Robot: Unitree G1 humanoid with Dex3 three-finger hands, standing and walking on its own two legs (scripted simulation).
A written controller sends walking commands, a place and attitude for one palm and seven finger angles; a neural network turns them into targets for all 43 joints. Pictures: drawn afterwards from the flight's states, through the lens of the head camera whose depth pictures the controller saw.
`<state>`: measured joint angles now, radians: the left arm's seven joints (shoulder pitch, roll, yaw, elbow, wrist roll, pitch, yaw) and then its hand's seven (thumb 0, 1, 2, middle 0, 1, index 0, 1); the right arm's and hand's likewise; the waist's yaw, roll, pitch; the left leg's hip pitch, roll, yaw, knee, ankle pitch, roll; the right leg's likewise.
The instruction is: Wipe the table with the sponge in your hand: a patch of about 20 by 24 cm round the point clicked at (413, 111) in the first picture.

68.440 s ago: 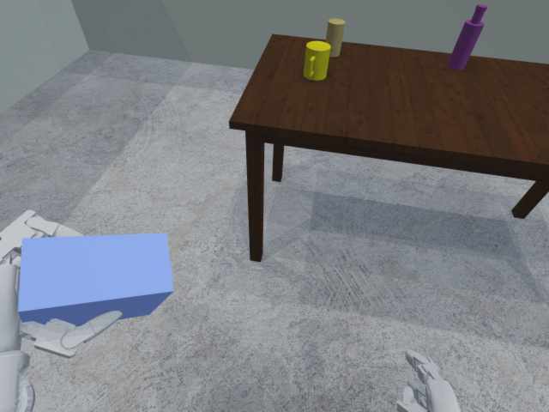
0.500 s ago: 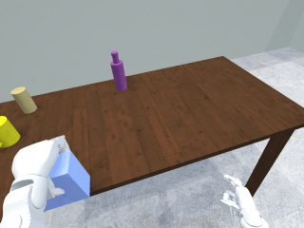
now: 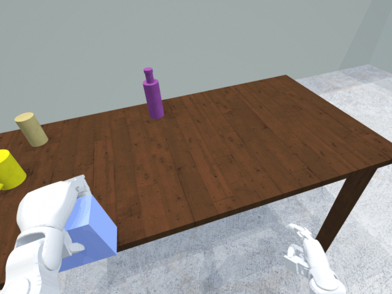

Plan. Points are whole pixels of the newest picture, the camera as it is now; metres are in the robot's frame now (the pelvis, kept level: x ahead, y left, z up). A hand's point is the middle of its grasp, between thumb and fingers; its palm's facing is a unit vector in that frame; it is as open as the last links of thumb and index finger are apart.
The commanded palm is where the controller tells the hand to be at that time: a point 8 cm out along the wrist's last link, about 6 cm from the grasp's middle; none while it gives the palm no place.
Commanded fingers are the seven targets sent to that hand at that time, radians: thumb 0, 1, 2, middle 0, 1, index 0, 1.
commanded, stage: step back with the hand held close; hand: left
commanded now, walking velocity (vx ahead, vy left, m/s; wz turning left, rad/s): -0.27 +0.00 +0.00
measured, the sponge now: (79, 239) +0.18 +0.29 +0.04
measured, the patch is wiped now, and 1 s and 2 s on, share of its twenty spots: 1.00 1.00 1.00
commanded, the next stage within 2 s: stop stepping back and stand still in 1.42 s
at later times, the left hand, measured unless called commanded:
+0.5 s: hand (62, 202) +0.19 +0.28 +0.15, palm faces +0.37 -0.82 -0.43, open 10.4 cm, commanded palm +0.14 +0.31 +0.18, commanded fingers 0.00 0.10 1.30 -1.20 -1.60 -1.20 -1.60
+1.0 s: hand (46, 222) +0.15 +0.28 +0.16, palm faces +0.45 -0.82 -0.35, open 10.4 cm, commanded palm +0.09 +0.31 +0.18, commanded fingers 0.00 0.10 1.30 -1.20 -1.60 -1.20 -1.60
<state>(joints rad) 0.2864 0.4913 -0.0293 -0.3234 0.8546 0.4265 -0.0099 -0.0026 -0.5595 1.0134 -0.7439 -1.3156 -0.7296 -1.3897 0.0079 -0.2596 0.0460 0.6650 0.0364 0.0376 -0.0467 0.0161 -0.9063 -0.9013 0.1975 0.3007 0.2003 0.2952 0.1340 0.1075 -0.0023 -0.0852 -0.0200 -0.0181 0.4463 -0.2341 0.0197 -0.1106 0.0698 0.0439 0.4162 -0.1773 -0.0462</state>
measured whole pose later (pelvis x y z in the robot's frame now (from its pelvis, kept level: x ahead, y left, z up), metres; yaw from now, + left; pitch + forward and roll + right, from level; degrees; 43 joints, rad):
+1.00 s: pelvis -0.07 +0.03 -0.02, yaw +0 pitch +1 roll -3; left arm 0.40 0.33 0.36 -0.50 -0.01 -0.15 0.14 -0.01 -0.59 1.03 -0.75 -1.34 -0.74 -1.40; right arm 0.19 -0.21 0.02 0.59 -0.01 -0.09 -0.06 0.01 -0.90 -0.90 0.20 0.30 0.20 0.30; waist 0.02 0.03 -0.02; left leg -0.49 0.00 -0.02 0.70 -0.23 0.04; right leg -0.37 0.08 0.03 0.62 -0.27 0.00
